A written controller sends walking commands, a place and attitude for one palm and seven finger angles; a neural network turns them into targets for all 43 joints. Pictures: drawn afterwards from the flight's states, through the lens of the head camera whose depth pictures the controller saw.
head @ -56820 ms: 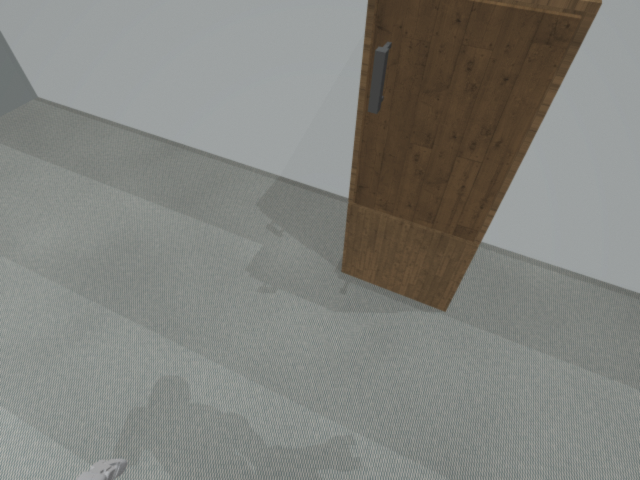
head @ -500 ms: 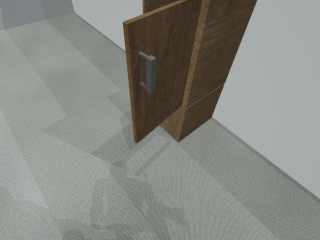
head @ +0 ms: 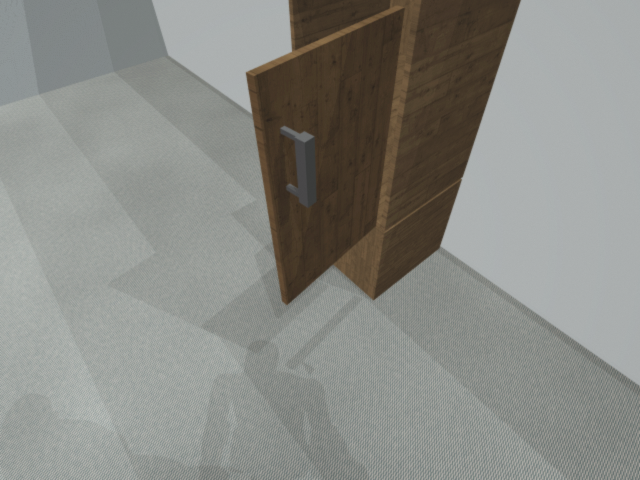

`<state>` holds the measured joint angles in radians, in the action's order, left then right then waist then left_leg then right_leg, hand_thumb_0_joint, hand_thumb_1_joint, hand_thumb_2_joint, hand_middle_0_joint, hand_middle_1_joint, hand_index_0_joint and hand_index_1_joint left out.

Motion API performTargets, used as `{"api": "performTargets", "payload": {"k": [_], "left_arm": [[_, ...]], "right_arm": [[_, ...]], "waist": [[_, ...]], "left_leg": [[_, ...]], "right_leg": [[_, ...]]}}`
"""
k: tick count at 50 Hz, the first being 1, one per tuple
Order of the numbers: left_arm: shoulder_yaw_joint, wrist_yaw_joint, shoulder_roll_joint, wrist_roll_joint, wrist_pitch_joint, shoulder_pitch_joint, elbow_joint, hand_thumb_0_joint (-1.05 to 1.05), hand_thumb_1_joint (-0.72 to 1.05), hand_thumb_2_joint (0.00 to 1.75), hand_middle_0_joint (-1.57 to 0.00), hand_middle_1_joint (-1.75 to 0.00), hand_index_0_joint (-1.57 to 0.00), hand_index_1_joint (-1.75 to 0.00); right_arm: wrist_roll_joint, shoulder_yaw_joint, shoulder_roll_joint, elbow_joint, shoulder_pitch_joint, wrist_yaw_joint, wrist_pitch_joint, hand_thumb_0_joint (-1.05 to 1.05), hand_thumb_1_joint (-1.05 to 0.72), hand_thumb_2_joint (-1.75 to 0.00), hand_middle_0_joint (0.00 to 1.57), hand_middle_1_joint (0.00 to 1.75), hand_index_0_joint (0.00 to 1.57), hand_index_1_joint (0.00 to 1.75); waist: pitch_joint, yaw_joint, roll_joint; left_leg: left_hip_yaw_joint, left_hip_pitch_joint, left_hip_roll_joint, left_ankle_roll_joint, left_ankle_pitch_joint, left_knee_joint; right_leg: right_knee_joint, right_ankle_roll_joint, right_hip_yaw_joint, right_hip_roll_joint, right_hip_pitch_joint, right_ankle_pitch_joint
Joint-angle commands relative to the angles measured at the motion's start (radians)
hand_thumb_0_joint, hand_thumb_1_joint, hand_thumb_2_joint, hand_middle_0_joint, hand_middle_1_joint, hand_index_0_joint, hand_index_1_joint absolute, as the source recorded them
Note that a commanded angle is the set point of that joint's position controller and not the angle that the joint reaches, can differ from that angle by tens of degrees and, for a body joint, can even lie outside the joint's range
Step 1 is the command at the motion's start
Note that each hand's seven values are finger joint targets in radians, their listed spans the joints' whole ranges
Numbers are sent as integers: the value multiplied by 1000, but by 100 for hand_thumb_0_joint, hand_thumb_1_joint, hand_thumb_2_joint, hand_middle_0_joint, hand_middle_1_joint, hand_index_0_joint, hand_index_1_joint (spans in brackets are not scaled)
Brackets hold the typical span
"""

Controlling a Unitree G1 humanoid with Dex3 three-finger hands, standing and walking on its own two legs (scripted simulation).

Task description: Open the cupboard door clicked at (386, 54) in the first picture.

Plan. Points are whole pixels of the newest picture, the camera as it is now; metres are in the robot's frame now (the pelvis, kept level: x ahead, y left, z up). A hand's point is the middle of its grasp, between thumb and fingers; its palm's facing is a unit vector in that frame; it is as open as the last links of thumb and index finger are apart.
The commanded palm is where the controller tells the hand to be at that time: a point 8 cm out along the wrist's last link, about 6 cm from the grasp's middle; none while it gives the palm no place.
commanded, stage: let the arm hang, fingers relaxed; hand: left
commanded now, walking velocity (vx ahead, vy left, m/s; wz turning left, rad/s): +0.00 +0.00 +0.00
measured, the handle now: (297, 167) +0.60 +0.08 +0.06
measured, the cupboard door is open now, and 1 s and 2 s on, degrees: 97 97 97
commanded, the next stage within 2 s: look to check the result in 0.28 s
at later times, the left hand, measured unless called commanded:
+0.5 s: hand out of the picture +0.00 +0.16 -0.17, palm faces +0.03 -0.98 -0.20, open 7.4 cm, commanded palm none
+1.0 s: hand out of the picture +0.03 +0.16 -0.17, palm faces +0.03 -0.98 -0.21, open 7.4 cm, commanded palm none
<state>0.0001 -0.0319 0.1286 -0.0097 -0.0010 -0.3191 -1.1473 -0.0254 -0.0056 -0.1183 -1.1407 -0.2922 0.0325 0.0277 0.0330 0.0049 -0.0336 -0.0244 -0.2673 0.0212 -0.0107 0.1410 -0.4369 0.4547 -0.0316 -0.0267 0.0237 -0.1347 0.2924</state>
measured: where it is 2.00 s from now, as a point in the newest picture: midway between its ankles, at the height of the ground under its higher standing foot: outside the picture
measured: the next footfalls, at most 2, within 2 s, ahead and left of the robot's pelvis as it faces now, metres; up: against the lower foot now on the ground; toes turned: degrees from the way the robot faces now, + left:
none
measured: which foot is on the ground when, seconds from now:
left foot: down 0.00-1.00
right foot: down 0.00-1.00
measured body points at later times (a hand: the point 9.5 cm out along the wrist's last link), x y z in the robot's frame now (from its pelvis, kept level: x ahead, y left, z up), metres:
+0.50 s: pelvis +0.02 -0.01 +0.00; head +0.03 -0.01 +0.45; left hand +0.00 +0.21 -0.16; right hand +0.01 -0.22 -0.16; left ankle +0.06 +0.11 -0.74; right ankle -0.03 -0.10 -0.74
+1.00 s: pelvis +0.03 -0.01 +0.00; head +0.04 -0.02 +0.45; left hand +0.03 +0.22 -0.15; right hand +0.04 -0.24 -0.16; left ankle +0.06 +0.11 -0.74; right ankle -0.03 -0.10 -0.74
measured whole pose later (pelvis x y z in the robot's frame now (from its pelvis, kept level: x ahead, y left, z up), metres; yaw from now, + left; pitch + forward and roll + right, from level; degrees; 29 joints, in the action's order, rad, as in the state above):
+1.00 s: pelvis +0.03 -0.01 +0.00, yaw +0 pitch -2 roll +0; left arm 0.01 -0.03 0.16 -0.01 -0.01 -0.26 -1.14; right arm -0.02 0.00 -0.17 -1.14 -0.22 0.04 0.01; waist 0.06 0.00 -0.01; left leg -0.03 -0.21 0.01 0.01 0.17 -0.40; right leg 0.38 -0.05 -0.03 0.04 -0.06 0.29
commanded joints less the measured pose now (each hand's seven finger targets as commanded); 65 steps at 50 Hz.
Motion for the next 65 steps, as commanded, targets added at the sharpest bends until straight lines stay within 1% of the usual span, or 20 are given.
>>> {"api": "performTargets", "payload": {"k": [1,3,4,7,13,14,16,20,24,26,29,31,34,36,41,44,46,49,54,65], "left_arm": [[23,-12,103,4,-7,-79,14,0,90,90,-20,-30,-20,-30],[25,-12,100,4,-9,-70,18,0,90,90,-20,-30,-20,-30],[26,-14,100,3,-11,-71,20,0,90,90,-20,-30,-20,-30],[27,-12,102,6,-10,-57,19,0,90,90,-20,-30,-20,-30],[28,-10,110,7,-13,-50,24,0,90,90,-20,-30,-20,-30],[29,-11,113,6,-15,-51,26,0,90,90,-20,-30,-20,-30],[29,-11,112,7,-14,-40,26,0,90,90,-20,-30,-20,-30],[28,-11,118,7,-14,-41,21,0,90,90,-20,-30,-20,-30],[27,-11,119,7,-17,-48,21,0,90,90,-20,-30,-20,-30],[25,-11,121,7,-15,-43,21,0,90,90,-20,-30,-20,-30],[27,-11,124,7,-17,-46,21,0,90,90,-20,-30,-20,-30],[27,-10,125,7,-16,-40,20,0,90,90,-20,-30,-20,-30],[28,-9,131,7,-18,-42,20,0,90,90,-20,-30,-20,-30],[26,-9,131,7,-17,-36,19,0,90,90,-20,-30,-20,-30],[28,-10,137,8,-19,-30,22,0,90,90,-20,-30,-20,-30],[31,-10,145,6,-20,-25,24,0,90,90,-20,-30,-20,-30],[30,-9,145,7,-19,-19,24,0,90,90,-20,-30,-20,-30],[33,-8,155,6,-19,-13,29,0,90,90,-20,-30,-20,-30],[33,-7,162,7,-21,-7,30,0,90,90,-20,-30,-20,-30],[34,-6,177,7,-21,12,33,0,90,90,-20,-30,-20,-30]], "right_arm": [[4,23,-92,18,-68,6,-18,0,-90,-90,20,30,20,30],[4,22,-92,17,-61,7,-22,0,-90,-90,20,30,20,30],[5,23,-91,20,-62,7,-23,0,-90,-90,20,30,20,30],[4,21,-89,16,-53,9,-24,0,-90,-90,20,30,20,30],[4,22,-102,22,-42,10,-25,0,-90,-90,20,30,20,30],[7,24,-108,26,-43,11,-25,0,-90,-90,20,30,20,30],[5,23,-109,23,-43,12,-25,0,-90,-90,20,30,20,30],[7,23,-117,23,-32,13,-26,0,-90,-90,20,30,20,30],[9,24,-126,25,-23,14,-24,0,-90,-90,20,30,20,30],[7,23,-122,20,-22,12,-23,0,-90,-90,20,30,20,30],[9,25,-134,26,-13,13,-24,0,-90,-90,20,30,20,30],[7,24,-131,23,-12,14,-25,0,-90,-90,20,30,20,30],[9,25,-144,27,-2,14,-26,0,-90,-90,20,30,20,30],[8,24,-138,22,-1,14,-26,0,-90,-90,20,30,20,30],[8,25,-147,23,10,15,-28,0,-90,-90,20,30,20,30],[10,27,-157,26,15,16,-28,0,-90,-90,20,30,20,30],[7,25,-155,23,15,15,-29,0,-90,-90,20,30,20,30],[9,26,-165,27,20,15,-30,0,-90,-90,20,30,20,30],[9,26,-174,28,28,15,-31,0,-90,-90,20,30,20,30],[8,27,-183,26,34,14,-30,0,-90,-90,20,30,20,30]], "waist": [[75,1,37],[76,0,28],[64,-3,42],[78,-2,0],[48,-1,11],[37,0,35],[39,5,14],[38,2,21],[43,1,43],[57,4,27],[41,1,42],[36,3,18],[43,-2,47],[42,2,30],[27,1,25],[31,-1,38],[36,0,13],[34,-1,33],[29,-3,39],[25,0,34]], "left_leg": [[-83,32,-94,-27,31,77],[-81,41,-96,-27,-8,75],[-80,49,-98,-28,-34,67],[-74,43,-97,-23,-41,68],[-72,72,-98,-23,-69,60],[-70,80,-99,-23,-86,52],[-74,84,-101,-22,-87,58],[-74,98,-106,-25,-111,59],[-68,109,-103,-23,-109,53],[-69,99,-102,-21,-95,60],[-69,115,-104,-23,-106,56],[-72,114,-105,-23,-113,60],[-68,118,-107,-24,-112,59],[-70,115,-105,-22,-113,63],[-67,127,-108,-22,-140,58],[-69,128,-108,-23,-144,60],[-70,123,-108,-22,-143,64],[-73,126,-111,-23,-143,68],[-73,135,-111,-23,-152,69],[-68,139,-113,-19,-150,71]], "right_leg": [[-131,-28,90,-103,-113,-1],[-128,-26,89,-106,-106,-34],[-129,-25,87,-105,-93,-54],[-132,-25,90,-107,-87,-68],[-143,-26,95,-112,-63,-103],[-144,-25,92,-109,-56,-117],[-144,-25,92,-111,-55,-117],[-148,-23,89,-111,-48,-140],[-158,-21,91,-110,-51,-149],[-161,-22,91,-112,-53,-133],[-162,-22,92,-109,-47,-142],[-158,-22,93,-112,-37,-152],[-165,-20,89,-111,-42,-152],[-163,-21,92,-114,-36,-157],[-160,-20,90,-117,-21,-205],[-164,-20,91,-114,-19,-207],[-164,-21,92,-116,-17,-199],[-168,-22,89,-112,-15,-190],[-171,-21,89,-116,-9,-210],[-175,-22,90,-120,1,-222]]}}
